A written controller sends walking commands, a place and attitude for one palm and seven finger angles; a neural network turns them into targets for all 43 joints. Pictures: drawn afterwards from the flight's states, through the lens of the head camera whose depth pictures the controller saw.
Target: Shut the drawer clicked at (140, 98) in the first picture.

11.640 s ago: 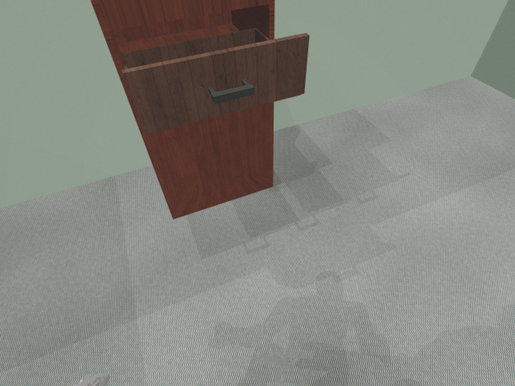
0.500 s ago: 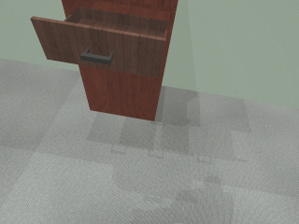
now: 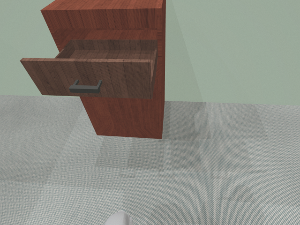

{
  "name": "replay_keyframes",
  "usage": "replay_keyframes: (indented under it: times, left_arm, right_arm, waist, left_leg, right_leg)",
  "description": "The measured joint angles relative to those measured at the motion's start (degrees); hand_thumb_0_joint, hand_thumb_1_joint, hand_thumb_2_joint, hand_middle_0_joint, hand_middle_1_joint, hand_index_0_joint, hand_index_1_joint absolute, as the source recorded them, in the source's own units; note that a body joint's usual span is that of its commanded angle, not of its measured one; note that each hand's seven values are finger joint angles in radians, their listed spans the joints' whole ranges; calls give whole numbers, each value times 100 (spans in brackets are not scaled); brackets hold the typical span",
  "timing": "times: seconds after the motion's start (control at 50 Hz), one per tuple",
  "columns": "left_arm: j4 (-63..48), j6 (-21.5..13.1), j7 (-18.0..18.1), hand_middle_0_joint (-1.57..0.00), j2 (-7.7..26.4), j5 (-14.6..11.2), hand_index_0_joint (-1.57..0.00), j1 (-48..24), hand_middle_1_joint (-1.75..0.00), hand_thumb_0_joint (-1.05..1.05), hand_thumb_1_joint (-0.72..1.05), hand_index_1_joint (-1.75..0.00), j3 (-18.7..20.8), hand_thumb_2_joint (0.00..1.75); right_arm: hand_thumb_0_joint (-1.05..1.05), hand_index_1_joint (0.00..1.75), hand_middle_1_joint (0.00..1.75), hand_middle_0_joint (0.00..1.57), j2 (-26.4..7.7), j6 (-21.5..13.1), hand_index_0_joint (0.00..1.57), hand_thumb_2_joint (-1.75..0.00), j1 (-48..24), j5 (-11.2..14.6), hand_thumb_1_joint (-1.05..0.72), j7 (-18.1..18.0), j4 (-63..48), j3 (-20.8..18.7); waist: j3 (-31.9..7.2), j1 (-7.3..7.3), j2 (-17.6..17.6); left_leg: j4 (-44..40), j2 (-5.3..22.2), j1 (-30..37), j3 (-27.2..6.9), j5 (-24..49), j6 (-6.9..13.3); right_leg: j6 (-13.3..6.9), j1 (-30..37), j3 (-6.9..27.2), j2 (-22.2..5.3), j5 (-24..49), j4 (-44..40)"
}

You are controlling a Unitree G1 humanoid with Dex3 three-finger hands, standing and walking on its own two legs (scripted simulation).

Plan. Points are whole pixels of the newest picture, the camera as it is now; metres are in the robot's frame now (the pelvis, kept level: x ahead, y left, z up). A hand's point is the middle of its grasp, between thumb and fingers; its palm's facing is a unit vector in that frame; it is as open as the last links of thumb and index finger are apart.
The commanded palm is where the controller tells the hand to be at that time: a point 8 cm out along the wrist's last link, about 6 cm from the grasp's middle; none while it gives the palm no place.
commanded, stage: take the last steps up to it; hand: left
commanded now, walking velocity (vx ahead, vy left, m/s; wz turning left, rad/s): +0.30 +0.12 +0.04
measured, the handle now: (86, 85) +0.60 +0.29 +0.03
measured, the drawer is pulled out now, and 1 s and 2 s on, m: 0.29 0.29 0.29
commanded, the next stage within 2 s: come to a stop and stand still in 0.58 s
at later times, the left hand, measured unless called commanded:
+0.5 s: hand (77, 194) +0.25 +0.28 -0.17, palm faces +0.04 -0.98 -0.21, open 7.4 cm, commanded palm none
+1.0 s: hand (85, 172) +0.34 +0.28 -0.18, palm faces +0.02 -0.97 -0.25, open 7.3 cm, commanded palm none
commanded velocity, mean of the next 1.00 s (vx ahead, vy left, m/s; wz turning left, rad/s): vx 0.07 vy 0.05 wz -0.03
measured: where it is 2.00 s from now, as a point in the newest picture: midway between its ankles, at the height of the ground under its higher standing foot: outside the picture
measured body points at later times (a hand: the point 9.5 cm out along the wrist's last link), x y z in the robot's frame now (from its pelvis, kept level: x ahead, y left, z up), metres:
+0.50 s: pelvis +0.18 +0.10 -0.01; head +0.18 +0.09 +0.44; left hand +0.25 +0.33 -0.15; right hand +0.21 -0.13 -0.16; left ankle +0.18 +0.18 -0.75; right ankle +0.24 -0.01 -0.69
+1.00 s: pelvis +0.27 +0.10 -0.01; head +0.31 +0.08 +0.44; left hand +0.34 +0.33 -0.16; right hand +0.30 -0.13 -0.17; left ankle +0.28 +0.22 -0.71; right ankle +0.31 -0.02 -0.75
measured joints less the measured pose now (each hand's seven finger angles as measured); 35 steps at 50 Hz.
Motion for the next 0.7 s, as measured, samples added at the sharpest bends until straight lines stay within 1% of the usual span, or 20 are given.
replay_keyframes:
  times: [0.08,0.12,0.16,0.18,0.2,0.22,0.24,0.26,0.28,0.3,0.32,0.34,0.38,0.42,0.5,0.56,0.62,0.66,0.68,0.7]
  left_arm:
    - [239,-2,8,-20,-48,34,-20,327,-30,0,92,-30,-13,90]
    - [335,16,17,-20,-49,60,-20,450,-30,0,92,-30,-6,90]
    - [414,36,21,-20,-33,77,-20,553,-30,0,91,-30,12,90]
    - [448,49,23,-20,-32,80,-20,613,-30,0,91,-30,17,90]
    - [482,77,14,-21,-43,64,-20,660,-30,0,91,-30,21,90]
    - [518,141,-1,-21,-17,31,-20,586,-30,0,91,-30,28,90]
    - [519,205,-7,-21,16,4,-20,477,-30,0,91,-30,35,90]
    - [492,246,-7,-21,52,-18,-20,367,-30,0,91,-30,43,90]
    - [444,262,-10,-20,83,-32,-20,260,-30,0,91,-30,49,90]
    - [391,261,-22,-20,114,-28,-20,144,-30,1,91,-30,65,90]
    - [325,259,-36,-20,146,-13,-20,13,-30,1,91,-30,87,90]
    - [244,259,-47,-20,177,3,-20,-125,-30,1,91,-30,106,90]
    - [41,265,-55,-20,204,26,-20,-382,-30,1,91,-30,136,90]
    - [-169,279,-65,-20,200,41,-19,-616,-30,0,91,-30,151,90]
    - [-482,304,-84,-20,131,56,-19,-994,-30,0,92,-30,167,90]
    - [-607,317,-98,-20,77,57,-19,-1177,-30,0,92,-30,157,90]
    - [-659,299,-96,-20,31,59,-19,-1270,-30,0,91,-30,137,90]
    - [-669,239,-95,-20,15,67,-19,-1265,-30,0,91,-30,120,90]
    - [-664,177,-93,-20,11,74,-19,-1247,-30,0,91,-30,109,90]
    - [-629,108,-81,-20,-22,79,-19,-1253,-30,0,91,-30,99,90]
  right_arm:
    - [0,30,29,19,5,-30,20,-90,-343,27,-91,78,-173,12]
    - [0,30,29,19,11,-67,20,-90,-529,39,-91,112,-261,33]
    - [0,30,29,19,16,-152,20,-90,-706,38,-91,115,-357,57]
    - [0,30,29,19,5,-228,20,-90,-771,21,-91,105,-420,70]
    - [0,30,29,19,-23,-320,20,-90,-818,-13,-91,77,-486,76]
    - [0,30,29,19,5,-401,20,-90,-900,-30,-91,18,-510,69]
    - [0,30,29,19,44,-449,20,-90,-970,-22,-91,-35,-519,83]
    - [0,30,29,19,90,-474,20,-90,-1014,-9,-91,-77,-510,105]
    - [0,30,29,19,136,-486,20,-90,-1030,4,-91,-110,-497,131]
    - [0,30,29,19,188,-497,20,-89,-1021,6,-91,-137,-481,151]
    - [0,30,29,19,244,-515,20,-89,-989,5,-91,-161,-459,169]
    - [0,30,29,19,303,-536,20,-89,-936,6,-91,-183,-432,189]
    - [-1,30,29,20,333,-579,20,-89,-800,41,-94,-272,-388,132]
    - [-1,30,30,20,312,-578,20,-89,-647,41,-95,-273,-303,137]
    - [-1,30,30,20,313,-530,20,-89,-335,23,-94,-249,-135,137]
    - [0,30,29,20,344,-490,20,-89,-133,0,-93,-232,-30,142]
    - [0,30,29,20,387,-451,20,-89,40,-20,-92,-226,77,157]
    - [0,30,29,20,425,-419,20,-89,167,-14,-92,-228,152,175]
    - [0,30,29,20,443,-407,20,-89,232,3,-92,-223,192,183]
    - [0,30,29,20,444,-375,20,-89,234,23,-92,-218,242,183]
  waist:
    - [109,141,-85]
    - [162,227,-148]
    - [216,300,-239]
    - [237,313,-273]
    - [242,298,-257]
    - [305,266,-316]
    - [376,279,-371]
    - [416,306,-421]
    - [414,322,-453]
    - [391,322,-477]
    - [362,308,-502]
    - [327,287,-523]
    - [227,238,-534]
    - [117,215,-524]
    - [-18,151,-448]
    - [-28,60,-355]
    - [12,-51,-246]
    - [38,-91,-193]
    - [44,-90,-164]
    - [90,-89,-80]
  left_leg:
    - [-624,11,-92,119,227,50]
    - [-1079,-31,49,194,140,129]
    - [-1544,-137,331,275,-25,243]
    - [-1808,-209,559,307,-40,299]
    - [-1903,-233,704,305,-35,384]
    - [-1608,-298,630,326,-218,458]
    - [-1407,-338,649,374,-421,513]
    - [-1381,-370,768,449,-557,550]
    - [-1469,-393,923,523,-620,576]
    - [-1638,-418,1102,591,-594,554]
    - [-1840,-463,1289,648,-553,554]
    - [-2056,-517,1472,689,-515,577]
    - [-2471,-627,1798,738,-434,624]
    - [-2834,-728,2084,776,-368,654]
    - [-3327,-876,2540,804,-343,665]
    - [-3444,-898,2784,805,-459,627]
    - [-3311,-824,2922,802,-711,541]
    - [-3022,-725,2944,804,-990,444]
    - [-2742,-648,2886,793,-1193,387]
    - [-2308,-514,2732,738,-1345,366]
  right_leg:
    - [186,261,-72,-127,-177,-137]
    - [310,355,-109,-208,-356,-77]
    - [451,366,-123,-336,-663,219]
    - [480,275,-105,-418,-903,606]
    - [418,41,-101,-484,-1160,1281]
    - [276,-344,65,-529,-1361,2297]
    - [122,-790,321,-471,-1431,3381]
    - [-6,-1229,492,-396,-1352,4317]
    - [-85,-1656,545,-331,-1191,5047]
    - [-129,-2046,512,-297,-957,5534]
    - [-146,-2381,438,-293,-717,5783]
    - [-147,-2663,355,-297,-525,5846]
    - [-135,-3092,222,-296,-282,5626]
    - [-104,-3373,145,-300,-59,5235]
    - [-39,-3528,121,-321,281,4239]
    - [-17,-3326,143,-313,313,3380]
    - [-41,-2943,136,-237,279,2599]
    - [-67,-2541,83,-142,452,1992]
    - [-135,-2367,67,-81,602,1754]
    - [-227,-2349,19,9,568,1820]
